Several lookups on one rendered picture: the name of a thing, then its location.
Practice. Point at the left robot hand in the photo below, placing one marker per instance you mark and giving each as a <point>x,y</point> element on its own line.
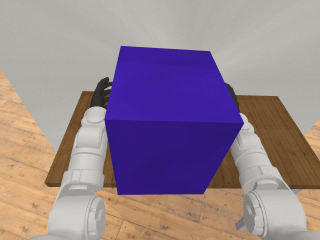
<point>98,99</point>

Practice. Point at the right robot hand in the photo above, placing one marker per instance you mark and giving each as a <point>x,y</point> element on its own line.
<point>233,95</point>

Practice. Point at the right robot upper arm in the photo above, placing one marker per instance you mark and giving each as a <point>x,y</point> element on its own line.
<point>275,214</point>

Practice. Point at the table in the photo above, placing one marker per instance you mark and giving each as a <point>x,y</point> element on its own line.
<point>286,148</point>

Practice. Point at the left robot upper arm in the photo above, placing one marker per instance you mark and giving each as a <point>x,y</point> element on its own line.
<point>79,217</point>

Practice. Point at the carton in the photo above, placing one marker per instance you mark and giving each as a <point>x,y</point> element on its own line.
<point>170,121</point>

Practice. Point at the left robot forearm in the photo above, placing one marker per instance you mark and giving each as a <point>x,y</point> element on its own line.
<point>85,172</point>

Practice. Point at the right robot forearm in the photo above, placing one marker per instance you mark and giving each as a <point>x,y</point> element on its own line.
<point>254,167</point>

